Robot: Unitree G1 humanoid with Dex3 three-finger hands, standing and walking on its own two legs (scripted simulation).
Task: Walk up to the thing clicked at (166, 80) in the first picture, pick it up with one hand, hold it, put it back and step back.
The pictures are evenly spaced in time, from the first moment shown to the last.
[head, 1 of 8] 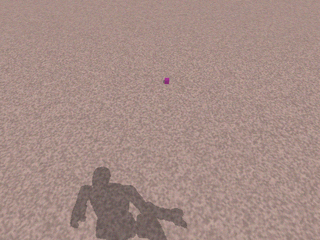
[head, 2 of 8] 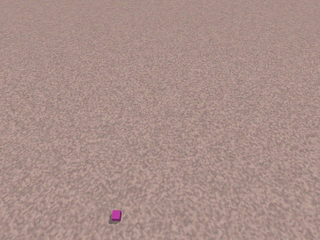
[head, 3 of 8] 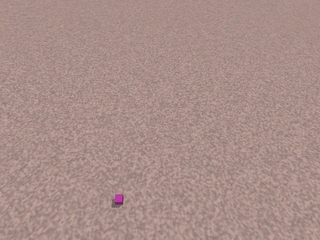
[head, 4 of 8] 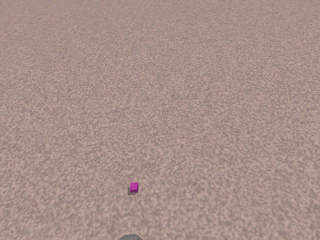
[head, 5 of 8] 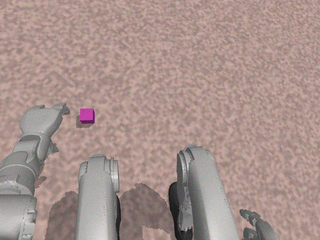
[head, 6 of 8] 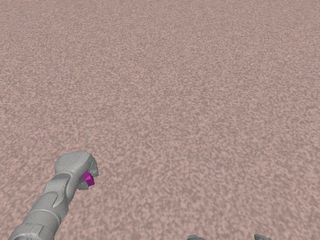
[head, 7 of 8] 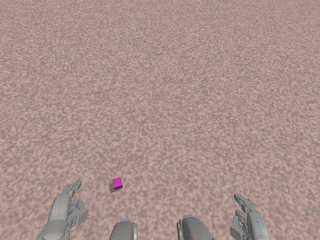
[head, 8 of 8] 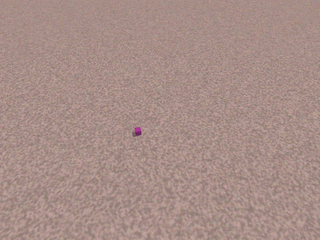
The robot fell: no
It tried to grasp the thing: yes
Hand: left
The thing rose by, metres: 0.68
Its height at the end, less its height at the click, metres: +0.00
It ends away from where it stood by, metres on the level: 0.00
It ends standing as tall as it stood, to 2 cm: yes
